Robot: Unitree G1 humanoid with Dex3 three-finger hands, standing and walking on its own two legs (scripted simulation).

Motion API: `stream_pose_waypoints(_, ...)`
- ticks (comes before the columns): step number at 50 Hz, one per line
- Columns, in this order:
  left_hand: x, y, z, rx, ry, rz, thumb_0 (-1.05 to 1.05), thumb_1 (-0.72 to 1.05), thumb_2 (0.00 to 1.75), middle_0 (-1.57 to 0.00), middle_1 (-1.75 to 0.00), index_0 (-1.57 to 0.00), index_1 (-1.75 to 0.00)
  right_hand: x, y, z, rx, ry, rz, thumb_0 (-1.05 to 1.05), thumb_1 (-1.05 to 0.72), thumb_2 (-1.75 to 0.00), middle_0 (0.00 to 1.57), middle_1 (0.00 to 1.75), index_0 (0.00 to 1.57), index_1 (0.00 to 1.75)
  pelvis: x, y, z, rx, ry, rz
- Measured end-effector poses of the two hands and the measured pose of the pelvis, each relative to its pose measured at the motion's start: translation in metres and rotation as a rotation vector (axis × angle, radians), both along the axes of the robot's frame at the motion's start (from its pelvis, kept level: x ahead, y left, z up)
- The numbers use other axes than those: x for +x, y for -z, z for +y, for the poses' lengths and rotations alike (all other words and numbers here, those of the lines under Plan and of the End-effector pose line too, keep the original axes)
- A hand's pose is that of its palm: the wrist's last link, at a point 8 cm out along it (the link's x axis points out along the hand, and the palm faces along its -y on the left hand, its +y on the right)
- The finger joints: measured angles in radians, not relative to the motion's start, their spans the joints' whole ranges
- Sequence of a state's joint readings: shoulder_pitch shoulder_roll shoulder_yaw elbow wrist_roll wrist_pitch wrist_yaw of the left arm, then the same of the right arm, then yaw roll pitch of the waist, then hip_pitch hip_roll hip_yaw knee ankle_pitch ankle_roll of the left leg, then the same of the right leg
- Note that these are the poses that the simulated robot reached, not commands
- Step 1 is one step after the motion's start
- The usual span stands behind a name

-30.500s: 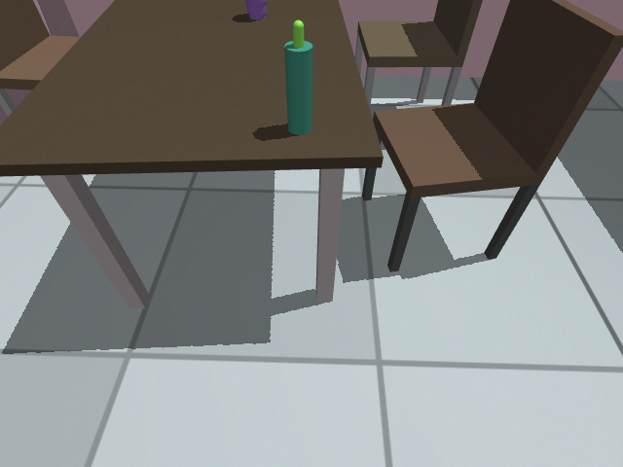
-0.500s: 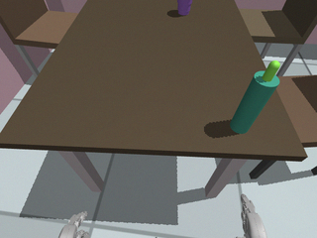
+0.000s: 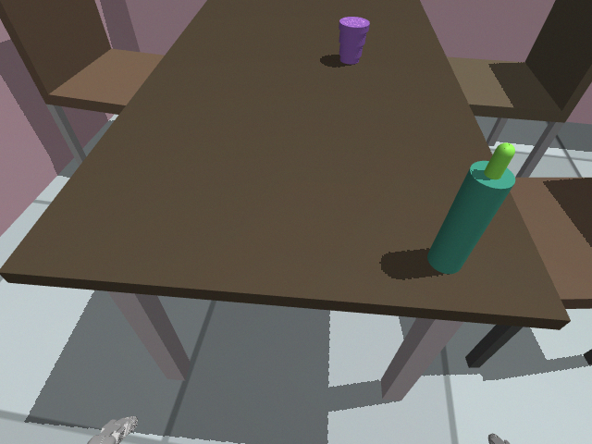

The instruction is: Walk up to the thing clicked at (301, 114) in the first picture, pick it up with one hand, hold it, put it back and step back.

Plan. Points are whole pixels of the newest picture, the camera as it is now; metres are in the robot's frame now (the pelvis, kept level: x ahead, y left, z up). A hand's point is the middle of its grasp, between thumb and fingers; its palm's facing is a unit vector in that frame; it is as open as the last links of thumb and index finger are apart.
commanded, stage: home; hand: right
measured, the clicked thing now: (471, 212) +0.43 -0.24 +0.10
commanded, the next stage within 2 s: stand in 1.54 s
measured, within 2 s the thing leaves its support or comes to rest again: neither
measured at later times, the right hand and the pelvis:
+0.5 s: hand out of the picture +0.03 -0.28 -0.15, palm faces -0.09 +0.93 -0.35, open 17.3 cm; pelvis -0.03 -0.02 +0.01, yaw +1 degrees
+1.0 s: hand out of the picture +0.03 -0.27 -0.15, palm faces -0.07 +0.93 -0.36, open 17.3 cm; pelvis -0.02 -0.02 +0.01, yaw +0 degrees
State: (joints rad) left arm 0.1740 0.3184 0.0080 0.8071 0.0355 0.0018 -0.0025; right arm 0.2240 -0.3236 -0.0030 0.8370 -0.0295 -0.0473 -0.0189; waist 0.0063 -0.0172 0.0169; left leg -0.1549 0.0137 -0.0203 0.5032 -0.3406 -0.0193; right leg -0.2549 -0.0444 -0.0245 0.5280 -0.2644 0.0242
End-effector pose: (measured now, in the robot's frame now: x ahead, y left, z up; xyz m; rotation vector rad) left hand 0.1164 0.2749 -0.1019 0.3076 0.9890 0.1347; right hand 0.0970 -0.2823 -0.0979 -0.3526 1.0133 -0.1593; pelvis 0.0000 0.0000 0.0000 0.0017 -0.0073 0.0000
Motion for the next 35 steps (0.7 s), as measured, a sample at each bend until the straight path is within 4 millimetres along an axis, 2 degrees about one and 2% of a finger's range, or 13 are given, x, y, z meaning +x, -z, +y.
stream_pose_waypoints(5, -0.026, 0.003, 0.012, 0.032, -0.03, 0.081, 0.01, 0.9, 0.9, -0.2, -0.3, -0.21, -0.31, -0.024, -0.002, -0.028, -0.048, 0.029, 0.083, -0.01, 0.54, -0.05, 0.05, 0.05, 0.06, 0.05, -0.003, -0.002, -0.006, 0.0, -0.004, -0.019)
stream_pose_waypoints(10, -0.051, 0.006, 0.012, 0.04, -0.051, 0.154, 0.01, 0.9, 0.9, -0.2, -0.3, -0.2, -0.3, -0.041, -0.001, -0.04, -0.056, 0.04, 0.137, -0.01, 0.53, -0.05, 0.05, 0.05, 0.06, 0.06, -0.01, -0.006, -0.012, -0.001, -0.008, -0.035)
stream_pose_waypoints(22, -0.094, 0.006, 0.003, 0.04, -0.083, 0.236, 0.01, 0.9, 0.9, -0.2, -0.3, -0.21, -0.3, -0.063, 0.011, -0.038, -0.008, 0.022, 0.201, 0.0, 0.52, -0.06, 0.06, 0.05, 0.06, 0.06, -0.027, -0.01, -0.023, -0.002, -0.013, -0.052)
stream_pose_waypoints(29, -0.106, 0.007, 0.001, 0.039, -0.096, 0.258, 0.01, 0.9, 0.9, -0.2, -0.3, -0.21, -0.3, -0.075, 0.013, -0.039, -0.001, 0.027, 0.227, 0.0, 0.51, -0.07, 0.06, 0.06, 0.06, 0.06, -0.033, -0.01, -0.025, -0.003, -0.012, -0.045)
stream_pose_waypoints(35, -0.109, 0.009, 0.003, 0.035, -0.101, 0.275, 0.01, 0.9, 0.9, -0.2, -0.3, -0.21, -0.3, -0.086, 0.011, -0.042, -0.011, 0.041, 0.255, 0.0, 0.51, -0.06, 0.06, 0.05, 0.06, 0.06, -0.034, -0.01, -0.024, -0.004, -0.009, -0.04)
